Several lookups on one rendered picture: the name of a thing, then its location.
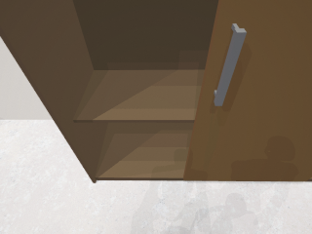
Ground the handle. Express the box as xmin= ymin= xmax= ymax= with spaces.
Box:
xmin=214 ymin=23 xmax=247 ymax=106

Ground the wardrobe door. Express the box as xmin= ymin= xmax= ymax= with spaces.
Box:
xmin=183 ymin=0 xmax=312 ymax=181

